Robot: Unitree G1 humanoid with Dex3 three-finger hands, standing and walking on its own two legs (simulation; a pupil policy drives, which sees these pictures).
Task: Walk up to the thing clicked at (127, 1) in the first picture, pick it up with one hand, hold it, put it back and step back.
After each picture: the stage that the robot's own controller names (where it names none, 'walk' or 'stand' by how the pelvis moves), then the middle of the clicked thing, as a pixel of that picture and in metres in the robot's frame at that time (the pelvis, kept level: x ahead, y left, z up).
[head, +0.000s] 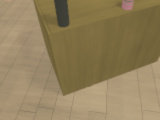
stand; out of the picture +0.99 -0.25 -0.01
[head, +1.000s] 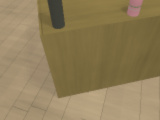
sink last; (135, 4) +0.86 -0.24 +0.02
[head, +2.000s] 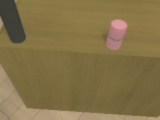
rise first; (116, 35) +0.58 -0.08 +0.03
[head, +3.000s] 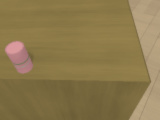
rise first; (20, 57) +0.45 +0.28 +0.03
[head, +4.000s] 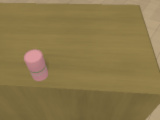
stand; (36, 65) +0.43 +0.22 +0.00
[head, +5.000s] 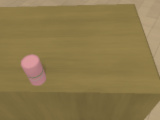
stand; (34, 70) +0.41 +0.22 +0.00
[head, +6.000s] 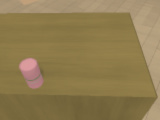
stand; (32, 73) +0.42 +0.24 -0.01
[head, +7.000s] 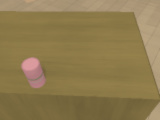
stand; (34, 73) +0.42 +0.23 -0.01
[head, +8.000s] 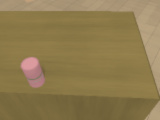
stand; (33, 72) +0.42 +0.23 -0.01
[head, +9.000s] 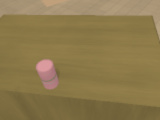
rise first; (48, 74) +0.41 +0.21 -0.01
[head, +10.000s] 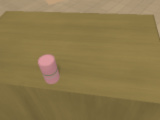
go down; (49, 69) +0.44 +0.21 -0.01
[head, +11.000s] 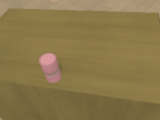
go down; (50, 68) +0.43 +0.21 -0.01
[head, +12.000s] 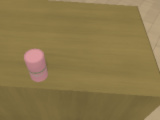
go down; (36, 66) +0.43 +0.18 +0.01
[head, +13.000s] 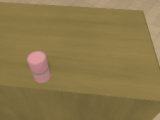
approach; (39, 67) +0.43 +0.19 +0.00
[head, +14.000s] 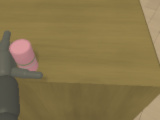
close; (25, 57) +0.44 +0.21 +0.04
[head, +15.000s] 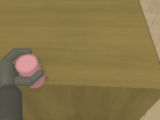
lift; (31, 72) +0.38 +0.19 +0.04
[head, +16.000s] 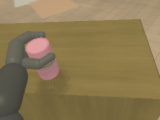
lift; (43, 59) +0.35 +0.14 +0.18
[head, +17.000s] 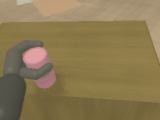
hold; (41, 68) +0.33 +0.16 +0.16
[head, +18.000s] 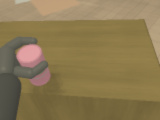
hold; (35, 66) +0.33 +0.17 +0.17
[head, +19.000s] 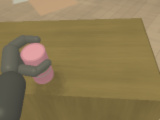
crouch; (38, 64) +0.34 +0.16 +0.17
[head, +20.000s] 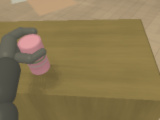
crouch; (35, 55) +0.37 +0.18 +0.17
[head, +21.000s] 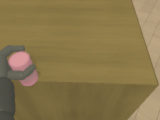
lower; (24, 69) +0.40 +0.21 +0.02
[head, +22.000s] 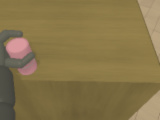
lower; (23, 57) +0.43 +0.20 +0.05
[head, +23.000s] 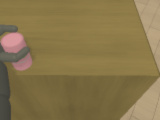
lower; (18, 52) +0.45 +0.21 +0.06
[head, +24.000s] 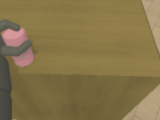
lower; (19, 47) +0.45 +0.21 +0.06
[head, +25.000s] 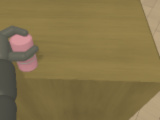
loosen; (24, 53) +0.44 +0.20 +0.06
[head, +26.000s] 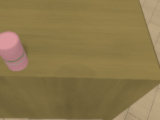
rise; (12, 52) +0.43 +0.21 +0.06
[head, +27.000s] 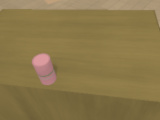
sink last; (45, 69) +0.42 +0.21 +0.03
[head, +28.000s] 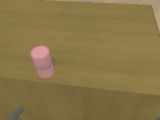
stand; (43, 62) +0.43 +0.20 +0.03
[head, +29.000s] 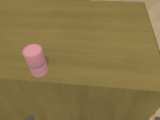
stand; (36, 61) +0.43 +0.21 +0.04
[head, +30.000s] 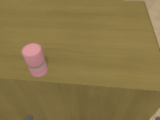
stand; (35, 60) +0.43 +0.21 +0.05
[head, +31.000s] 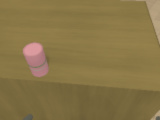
stand; (36, 60) +0.43 +0.21 +0.05
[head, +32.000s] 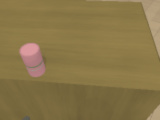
stand; (33, 60) +0.43 +0.21 +0.05
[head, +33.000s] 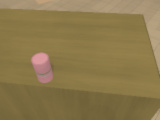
stand; (42, 68) +0.44 +0.21 +0.00
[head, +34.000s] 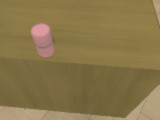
walk; (43, 41) +0.49 +0.18 +0.02
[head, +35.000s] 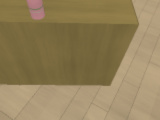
walk; (35, 5) +0.71 +0.26 +0.01
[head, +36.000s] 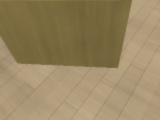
stand; out of the picture +1.04 +0.26 +0.01
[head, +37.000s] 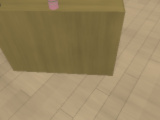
stand; out of the picture +1.05 +0.25 -0.01
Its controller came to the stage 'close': yes
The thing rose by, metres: 0.20
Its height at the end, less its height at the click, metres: +0.00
